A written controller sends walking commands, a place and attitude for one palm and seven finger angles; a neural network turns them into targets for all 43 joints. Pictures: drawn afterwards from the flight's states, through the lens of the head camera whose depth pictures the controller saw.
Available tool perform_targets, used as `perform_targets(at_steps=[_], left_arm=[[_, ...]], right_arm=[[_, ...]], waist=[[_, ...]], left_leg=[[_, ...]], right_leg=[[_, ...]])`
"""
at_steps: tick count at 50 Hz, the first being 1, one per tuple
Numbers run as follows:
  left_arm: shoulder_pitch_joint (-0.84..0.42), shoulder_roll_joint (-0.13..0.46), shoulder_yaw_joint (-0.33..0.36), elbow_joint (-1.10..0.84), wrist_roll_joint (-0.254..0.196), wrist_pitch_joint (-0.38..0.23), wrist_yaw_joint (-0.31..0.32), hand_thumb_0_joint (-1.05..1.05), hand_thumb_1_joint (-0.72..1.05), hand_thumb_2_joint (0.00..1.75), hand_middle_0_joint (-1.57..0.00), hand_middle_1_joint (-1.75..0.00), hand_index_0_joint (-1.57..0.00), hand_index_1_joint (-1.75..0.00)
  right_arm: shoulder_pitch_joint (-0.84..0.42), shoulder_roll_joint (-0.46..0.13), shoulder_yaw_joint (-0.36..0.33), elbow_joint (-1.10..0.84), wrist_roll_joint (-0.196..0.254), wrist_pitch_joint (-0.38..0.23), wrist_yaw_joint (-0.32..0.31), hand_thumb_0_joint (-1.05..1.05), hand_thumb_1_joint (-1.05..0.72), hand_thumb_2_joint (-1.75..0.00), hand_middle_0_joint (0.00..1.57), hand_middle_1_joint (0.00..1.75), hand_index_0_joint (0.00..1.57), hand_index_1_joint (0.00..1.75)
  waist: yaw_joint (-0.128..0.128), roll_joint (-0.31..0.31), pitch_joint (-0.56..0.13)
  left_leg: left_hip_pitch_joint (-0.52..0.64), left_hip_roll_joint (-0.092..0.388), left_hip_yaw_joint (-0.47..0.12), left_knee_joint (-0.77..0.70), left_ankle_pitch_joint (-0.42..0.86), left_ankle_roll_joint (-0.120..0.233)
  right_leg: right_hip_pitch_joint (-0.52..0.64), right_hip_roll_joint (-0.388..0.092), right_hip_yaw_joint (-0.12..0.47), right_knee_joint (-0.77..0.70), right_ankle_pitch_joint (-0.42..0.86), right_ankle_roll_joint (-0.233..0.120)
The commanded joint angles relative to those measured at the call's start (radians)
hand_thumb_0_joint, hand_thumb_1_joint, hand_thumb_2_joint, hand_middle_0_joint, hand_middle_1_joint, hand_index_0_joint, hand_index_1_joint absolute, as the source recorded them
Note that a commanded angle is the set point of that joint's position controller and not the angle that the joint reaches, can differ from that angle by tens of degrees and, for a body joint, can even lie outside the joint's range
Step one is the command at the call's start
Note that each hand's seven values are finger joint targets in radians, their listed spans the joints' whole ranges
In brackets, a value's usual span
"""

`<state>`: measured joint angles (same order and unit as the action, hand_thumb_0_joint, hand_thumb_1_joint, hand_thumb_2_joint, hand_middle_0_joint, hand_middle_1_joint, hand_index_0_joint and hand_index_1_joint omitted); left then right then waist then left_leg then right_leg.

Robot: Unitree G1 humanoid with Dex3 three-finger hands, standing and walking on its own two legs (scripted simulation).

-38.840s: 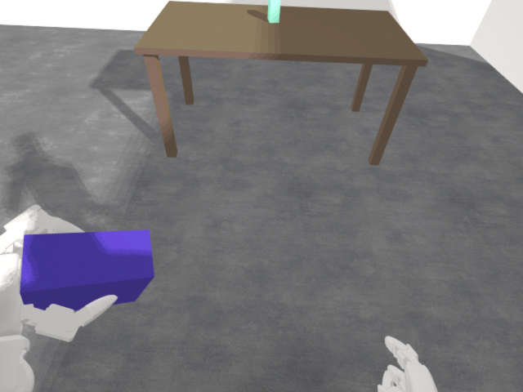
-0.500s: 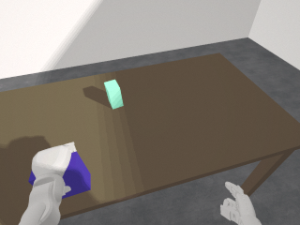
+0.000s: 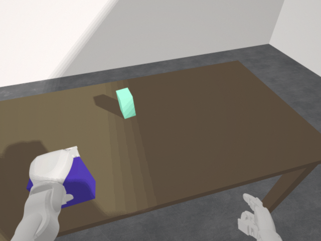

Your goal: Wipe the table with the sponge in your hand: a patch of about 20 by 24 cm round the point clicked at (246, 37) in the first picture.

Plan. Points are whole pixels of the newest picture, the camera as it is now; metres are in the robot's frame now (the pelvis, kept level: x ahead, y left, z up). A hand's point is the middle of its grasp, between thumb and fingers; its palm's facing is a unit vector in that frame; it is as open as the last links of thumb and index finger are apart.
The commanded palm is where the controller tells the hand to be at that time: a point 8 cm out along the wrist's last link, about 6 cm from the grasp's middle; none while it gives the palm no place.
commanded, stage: lift the sponge slowly off the table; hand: left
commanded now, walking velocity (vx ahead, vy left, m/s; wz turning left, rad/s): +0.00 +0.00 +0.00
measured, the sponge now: (68, 188) +0.22 +0.30 +0.00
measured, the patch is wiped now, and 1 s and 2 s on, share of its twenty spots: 1.00 1.00 1.00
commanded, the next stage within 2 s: bring the sponge back beside the body in 0.48 s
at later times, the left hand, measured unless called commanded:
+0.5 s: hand (60, 172) +0.23 +0.29 +0.07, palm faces -0.01 -0.11 -0.99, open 9.9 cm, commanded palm +0.21 +0.28 +0.14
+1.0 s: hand (57, 174) +0.21 +0.29 +0.08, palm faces +0.00 -0.11 -0.99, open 9.9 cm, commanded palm +0.19 +0.28 +0.15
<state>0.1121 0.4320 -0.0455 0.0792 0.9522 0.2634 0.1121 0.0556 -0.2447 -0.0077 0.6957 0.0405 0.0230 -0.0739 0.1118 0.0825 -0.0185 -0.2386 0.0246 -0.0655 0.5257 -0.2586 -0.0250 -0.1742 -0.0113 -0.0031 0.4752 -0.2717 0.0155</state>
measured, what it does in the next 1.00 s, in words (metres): stands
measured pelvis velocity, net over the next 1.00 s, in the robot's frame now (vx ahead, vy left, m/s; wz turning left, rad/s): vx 0.00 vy -0.01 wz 0.00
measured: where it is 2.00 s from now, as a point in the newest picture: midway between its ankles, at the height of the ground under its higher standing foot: outside the picture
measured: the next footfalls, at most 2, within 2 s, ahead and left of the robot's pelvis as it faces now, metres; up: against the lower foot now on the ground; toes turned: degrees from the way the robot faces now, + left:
none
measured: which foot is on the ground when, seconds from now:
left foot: down 0.00-1.00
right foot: down 0.00-1.00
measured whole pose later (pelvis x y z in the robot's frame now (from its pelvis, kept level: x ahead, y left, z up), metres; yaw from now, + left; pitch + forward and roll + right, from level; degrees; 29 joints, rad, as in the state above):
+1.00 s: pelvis +0.00 -0.01 +0.01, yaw +0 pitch -4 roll -1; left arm 0.17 0.47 -0.04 -0.11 0.92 0.33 0.00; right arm 0.03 -0.26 0.02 0.68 0.04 0.04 -0.06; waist 0.12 0.10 0.00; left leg -0.15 0.03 -0.06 0.44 -0.22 -0.03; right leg -0.09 -0.01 0.00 0.40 -0.24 0.01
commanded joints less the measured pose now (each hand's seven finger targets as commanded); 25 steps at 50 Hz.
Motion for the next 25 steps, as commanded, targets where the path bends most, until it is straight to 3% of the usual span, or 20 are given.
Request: perform_targets(at_steps=[1,3,4,5,6,7,8,9,10,11,12,13,14,17,18,20,22,23,24,25], left_arm=[[-0.233,0.191,0.103,-0.227,0.023,0.003,0.038,0.00,0.10,1.30,-1.20,-1.60,-1.20,-1.60],[-0.231,0.235,0.140,-0.235,0.021,0.018,0.033,0.00,0.10,1.30,-1.20,-1.60,-1.20,-1.60],[-0.260,0.193,0.095,-0.251,0.024,0.025,0.026,0.00,0.10,1.30,-1.20,-1.60,-1.20,-1.60],[-0.270,0.191,0.088,-0.253,0.022,0.026,0.024,0.00,0.10,1.30,-1.20,-1.60,-1.20,-1.60],[-0.257,0.220,0.118,-0.236,0.027,0.033,0.022,0.00,0.10,1.30,-1.20,-1.60,-1.20,-1.60],[-0.260,0.216,0.108,-0.259,0.029,0.036,0.019,0.00,0.10,1.30,-1.20,-1.60,-1.20,-1.60],[-0.267,0.263,0.150,-0.266,0.032,0.042,0.020,0.00,0.10,1.30,-1.20,-1.60,-1.20,-1.60],[-0.304,0.204,0.092,-0.278,0.031,0.046,0.013,0.00,0.10,1.30,-1.20,-1.60,-1.20,-1.60],[-0.305,0.221,0.106,-0.270,0.031,0.045,0.013,0.00,0.10,1.30,-1.20,-1.60,-1.20,-1.60],[-0.283,0.230,0.119,-0.256,0.033,0.051,0.010,0.00,0.10,1.30,-1.20,-1.60,-1.20,-1.60],[-0.274,0.210,0.100,-0.287,0.028,0.049,0.005,0.00,0.10,1.30,-1.20,-1.60,-1.20,-1.60],[-0.257,0.263,0.151,-0.302,0.028,0.050,0.006,0.00,0.10,1.30,-1.20,-1.60,-1.20,-1.60],[-0.246,0.221,0.119,-0.309,0.025,0.054,0.000,0.00,0.10,1.30,-1.20,-1.60,-1.20,-1.60],[-0.206,0.231,0.129,-0.314,0.015,0.064,-0.013,0.00,0.10,1.30,-1.20,-1.60,-1.20,-1.60],[-0.190,0.275,0.171,-0.332,0.011,0.068,-0.015,0.00,0.10,1.30,-1.20,-1.60,-1.20,-1.60],[-0.216,0.213,0.109,-0.339,0.008,0.070,-0.028,0.00,0.10,1.30,-1.20,-1.60,-1.20,-1.60],[-0.171,0.213,0.112,-0.338,0.007,0.069,-0.038,0.00,0.10,1.30,-1.20,-1.60,-1.20,-1.60],[-0.167,0.245,0.142,-0.361,0.004,0.067,-0.038,0.00,0.10,1.30,-1.20,-1.60,-1.20,-1.60],[-0.198,0.199,0.095,-0.363,0.005,0.065,-0.044,0.00,0.10,1.30,-1.20,-1.60,-1.20,-1.60],[-0.218,0.211,0.101,-0.351,0.007,0.057,-0.044,0.00,0.10,1.30,-1.20,-1.60,-1.20,-1.60]], right_arm=[[-0.197,-0.107,-0.030,-0.174,-0.002,-0.058,0.003,0.00,-0.90,-0.90,0.20,0.30,0.20,0.30],[-0.205,-0.113,-0.028,-0.175,-0.001,-0.052,0.005,0.00,-0.90,-0.90,0.20,0.30,0.20,0.30],[-0.214,-0.106,-0.020,-0.184,0.000,-0.050,0.004,0.00,-0.90,-0.90,0.20,0.30,0.20,0.30],[-0.213,-0.103,-0.021,-0.184,0.003,-0.054,0.005,0.00,-0.90,-0.90,0.20,0.30,0.20,0.30],[-0.213,-0.111,-0.022,-0.174,-0.001,-0.050,0.004,0.00,-0.90,-0.90,0.20,0.30,0.20,0.30],[-0.216,-0.107,-0.019,-0.181,-0.002,-0.048,0.005,0.00,-0.90,-0.90,0.20,0.30,0.20,0.30],[-0.219,-0.113,-0.019,-0.178,-0.002,-0.045,0.004,0.00,-0.90,-0.90,0.20,0.30,0.20,0.30],[-0.225,-0.104,-0.011,-0.186,-0.001,-0.044,0.003,0.00,-0.90,-0.90,0.20,0.30,0.20,0.30],[-0.220,-0.104,-0.016,-0.178,0.001,-0.047,0.004,0.00,-0.90,-0.90,0.20,0.30,0.20,0.30],[-0.222,-0.111,-0.016,-0.174,-0.002,-0.043,0.005,0.00,-0.90,-0.90,0.20,0.30,0.20,0.30],[-0.223,-0.105,-0.016,-0.184,-0.002,-0.044,0.006,0.00,-0.90,-0.90,0.20,0.30,0.20,0.30],[-0.227,-0.112,-0.018,-0.183,-0.003,-0.043,0.007,0.00,-0.90,-0.90,0.20,0.30,0.20,0.30],[-0.229,-0.106,-0.013,-0.191,-0.004,-0.042,0.009,0.00,-0.90,-0.90,0.20,0.30,0.20,0.30],[-0.233,-0.110,-0.015,-0.184,-0.002,-0.034,0.014,0.00,-0.90,-0.90,0.20,0.30,0.20,0.30],[-0.237,-0.117,-0.014,-0.189,-0.004,-0.033,0.014,0.00,-0.90,-0.90,0.20,0.30,0.20,0.30],[-0.242,-0.107,-0.009,-0.191,0.001,-0.035,0.016,0.00,-0.90,-0.90,0.20,0.30,0.20,0.30],[-0.238,-0.112,-0.013,-0.190,-0.002,-0.033,0.018,0.00,-0.90,-0.90,0.20,0.30,0.20,0.30],[-0.241,-0.117,-0.013,-0.194,-0.002,-0.034,0.018,0.00,-0.90,-0.90,0.20,0.30,0.20,0.30],[-0.240,-0.109,-0.007,-0.200,-0.002,-0.034,0.015,0.00,-0.90,-0.90,0.20,0.30,0.20,0.30],[-0.235,-0.108,-0.010,-0.190,0.000,-0.039,0.013,0.00,-0.90,-0.90,0.20,0.30,0.20,0.30]], waist=[[-0.001,-0.007,-0.170],[0.001,-0.012,-0.163],[0.001,-0.002,-0.167],[-0.008,-0.017,-0.158],[0.006,-0.014,-0.170],[0.003,-0.006,-0.179],[0.008,0.008,-0.175],[0.002,0.018,-0.181],[-0.004,0.002,-0.168],[0.010,0.004,-0.177],[0.005,0.004,-0.192],[0.013,0.013,-0.199],[0.015,-0.002,-0.208],[0.009,-0.025,-0.178],[0.016,-0.015,-0.171],[0.001,-0.014,-0.146],[0.007,-0.019,-0.149],[0.010,-0.013,-0.154],[0.005,-0.009,-0.162],[-0.006,-0.036,-0.139]], left_leg=[[0.117,-0.055,0.035,-0.078,0.200,0.058],[0.114,-0.049,0.029,-0.097,0.185,0.054],[0.115,-0.055,0.034,-0.098,0.179,0.058],[0.116,-0.050,0.035,-0.101,0.182,0.057],[0.126,-0.052,0.034,-0.098,0.196,0.058],[0.128,-0.052,0.034,-0.103,0.212,0.056],[0.129,-0.051,0.028,-0.112,0.201,0.054],[0.136,-0.054,0.033,-0.112,0.205,0.058],[0.140,-0.049,0.035,-0.108,0.214,0.056],[0.143,-0.052,0.032,-0.111,0.222,0.057],[0.150,-0.051,0.036,-0.111,0.241,0.057],[0.156,-0.049,0.028,-0.115,0.241,0.056],[0.157,-0.053,0.032,-0.113,0.255,0.060],[0.155,-0.049,0.036,-0.110,0.270,0.057],[0.151,-0.048,0.026,-0.120,0.255,0.056],[0.151,-0.046,0.034,-0.118,0.256,0.057],[0.155,-0.047,0.035,-0.115,0.266,0.058],[0.157,-0.048,0.030,-0.118,0.255,0.058],[0.158,-0.050,0.035,-0.119,0.252,0.062],[0.157,-0.045,0.035,-0.115,0.249,0.061]], right_leg=[[-0.009,0.051,-0.025,-0.093,0.166,-0.079],[0.005,0.054,-0.005,-0.100,0.144,-0.082],[0.008,0.049,-0.027,-0.102,0.142,-0.078],[0.002,0.049,-0.022,-0.101,0.141,-0.077],[0.013,0.049,-0.024,-0.107,0.157,-0.079],[0.026,0.047,-0.022,-0.101,0.172,-0.079],[0.034,0.051,-0.004,-0.109,0.152,-0.084],[0.034,0.048,-0.027,-0.110,0.161,-0.080],[0.026,0.049,-0.020,-0.110,0.167,-0.080],[0.039,0.049,-0.025,-0.113,0.179,-0.082],[0.051,0.046,-0.021,-0.108,0.201,-0.080],[0.064,0.052,-0.001,-0.113,0.197,-0.086],[0.075,0.047,-0.027,-0.110,0.215,-0.081],[0.070,0.043,-0.013,-0.116,0.247,-0.078],[0.079,0.048,0.005,-0.120,0.226,-0.083],[0.058,0.044,-0.012,-0.124,0.222,-0.078],[0.063,0.042,-0.015,-0.124,0.238,-0.077],[0.069,0.048,0.007,-0.127,0.227,-0.081],[0.066,0.045,-0.023,-0.127,0.220,-0.076],[0.044,0.046,-0.012,-0.129,0.213,-0.076]])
